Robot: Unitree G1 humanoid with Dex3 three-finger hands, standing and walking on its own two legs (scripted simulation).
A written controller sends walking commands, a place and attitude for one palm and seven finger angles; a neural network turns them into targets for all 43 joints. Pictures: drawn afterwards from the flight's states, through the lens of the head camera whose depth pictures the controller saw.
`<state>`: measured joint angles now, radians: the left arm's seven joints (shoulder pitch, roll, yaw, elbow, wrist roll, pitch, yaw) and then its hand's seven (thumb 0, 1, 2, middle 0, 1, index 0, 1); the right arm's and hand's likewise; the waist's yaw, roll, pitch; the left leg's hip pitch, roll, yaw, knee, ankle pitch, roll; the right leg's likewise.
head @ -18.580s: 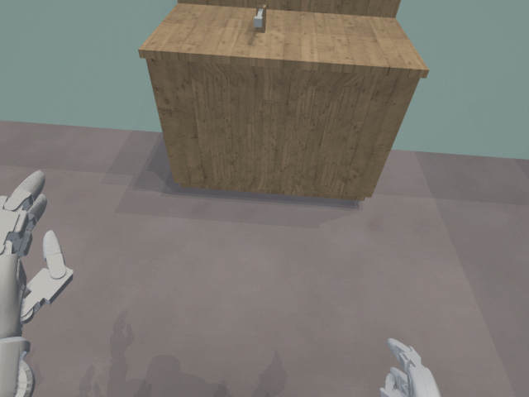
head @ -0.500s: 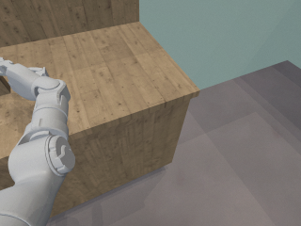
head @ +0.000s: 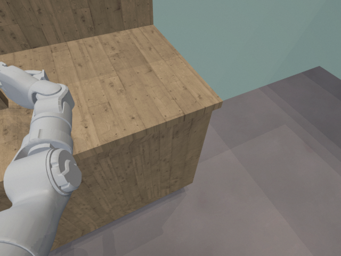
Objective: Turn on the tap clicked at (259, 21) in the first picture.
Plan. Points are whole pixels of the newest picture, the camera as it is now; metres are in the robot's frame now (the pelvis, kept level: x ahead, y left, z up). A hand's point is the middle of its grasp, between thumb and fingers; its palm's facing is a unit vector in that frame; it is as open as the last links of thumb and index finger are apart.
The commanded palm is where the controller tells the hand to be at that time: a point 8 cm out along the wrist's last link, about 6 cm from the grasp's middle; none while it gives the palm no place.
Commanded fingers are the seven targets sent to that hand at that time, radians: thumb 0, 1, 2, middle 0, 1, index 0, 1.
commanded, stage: lift the hand up off the lever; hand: left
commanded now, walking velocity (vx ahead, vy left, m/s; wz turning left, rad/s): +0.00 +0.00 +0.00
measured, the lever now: (39, 86) +0.54 +0.31 +0.10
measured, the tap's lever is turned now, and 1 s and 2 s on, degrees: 62 62 62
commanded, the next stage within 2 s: draw the hand back beside the body in 0.30 s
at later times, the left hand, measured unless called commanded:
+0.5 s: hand (48, 72) +0.50 +0.25 +0.18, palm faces +0.71 -0.69 -0.14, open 7.8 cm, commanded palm +0.42 +0.27 +0.18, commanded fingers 0.00 0.90 0.90 -0.16 -0.17 -0.16 -0.17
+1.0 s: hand (22, 130) +0.33 +0.24 +0.18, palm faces +0.36 -0.91 -0.20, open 7.7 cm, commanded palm +0.29 +0.28 +0.19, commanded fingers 0.00 0.90 0.90 -0.18 -0.24 -0.18 -0.24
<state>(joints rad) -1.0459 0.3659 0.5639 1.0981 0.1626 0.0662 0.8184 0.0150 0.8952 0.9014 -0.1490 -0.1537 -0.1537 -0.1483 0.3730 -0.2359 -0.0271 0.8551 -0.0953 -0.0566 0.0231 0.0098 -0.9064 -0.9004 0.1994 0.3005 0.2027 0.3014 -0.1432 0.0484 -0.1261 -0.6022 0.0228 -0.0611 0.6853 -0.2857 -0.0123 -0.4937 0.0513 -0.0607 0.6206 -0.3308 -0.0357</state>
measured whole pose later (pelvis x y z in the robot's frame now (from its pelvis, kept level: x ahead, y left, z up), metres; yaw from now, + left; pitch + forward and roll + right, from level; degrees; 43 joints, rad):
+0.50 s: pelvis +0.01 +0.00 +0.00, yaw -1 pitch +10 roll -2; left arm -0.93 0.36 0.44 0.95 0.14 0.06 0.61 0.02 0.90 0.90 -0.15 -0.15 -0.15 -0.15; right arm 0.34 -0.23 -0.03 0.81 -0.06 -0.04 0.00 0.01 -0.91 -0.90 0.20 0.30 0.20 0.30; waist -0.11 0.04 -0.11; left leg -0.54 0.02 -0.04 0.65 -0.28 -0.01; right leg -0.44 0.05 -0.04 0.59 -0.32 -0.03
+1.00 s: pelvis -0.01 +0.01 +0.02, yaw -1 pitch -4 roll +0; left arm -0.25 0.33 0.21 0.31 -0.07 -0.08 0.12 0.01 0.89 0.90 -0.17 -0.22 -0.18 -0.21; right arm 0.14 -0.26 0.02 0.68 0.03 -0.07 -0.08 0.01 -0.91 -0.90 0.20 0.30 0.20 0.30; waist 0.04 0.04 0.00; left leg -0.17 0.01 -0.01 0.42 -0.18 0.00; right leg -0.10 0.03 -0.01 0.39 -0.23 -0.02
